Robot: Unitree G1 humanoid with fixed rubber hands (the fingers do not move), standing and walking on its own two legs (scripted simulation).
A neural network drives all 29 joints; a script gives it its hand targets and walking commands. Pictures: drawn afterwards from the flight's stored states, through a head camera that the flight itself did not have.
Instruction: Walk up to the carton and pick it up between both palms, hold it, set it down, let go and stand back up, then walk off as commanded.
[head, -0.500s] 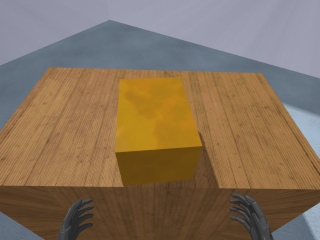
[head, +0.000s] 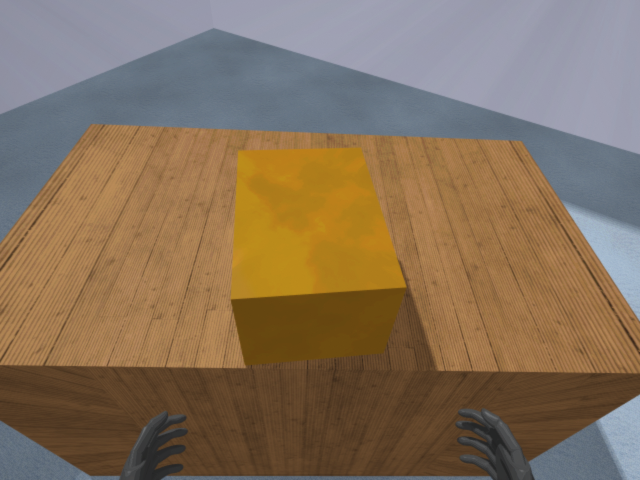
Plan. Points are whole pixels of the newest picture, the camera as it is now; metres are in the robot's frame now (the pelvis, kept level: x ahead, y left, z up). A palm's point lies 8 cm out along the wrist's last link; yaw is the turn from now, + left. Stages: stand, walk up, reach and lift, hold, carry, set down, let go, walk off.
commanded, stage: set down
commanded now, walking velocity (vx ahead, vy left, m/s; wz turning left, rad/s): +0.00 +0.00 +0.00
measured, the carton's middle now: (307, 247) +0.49 +0.05 +0.00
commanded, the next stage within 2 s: let go in 0.54 s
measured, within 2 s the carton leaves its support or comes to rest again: neither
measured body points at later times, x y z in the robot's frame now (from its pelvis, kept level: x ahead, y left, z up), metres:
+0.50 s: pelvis +0.00 +0.01 +0.00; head +0.02 +0.02 +0.45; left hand +0.16 +0.24 -0.09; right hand +0.18 -0.21 -0.08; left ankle +0.01 +0.16 -0.75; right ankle -0.01 -0.13 -0.75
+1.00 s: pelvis +0.01 +0.01 +0.00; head +0.02 +0.02 +0.45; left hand +0.17 +0.24 -0.09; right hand +0.17 -0.21 -0.09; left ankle +0.01 +0.16 -0.75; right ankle -0.01 -0.13 -0.75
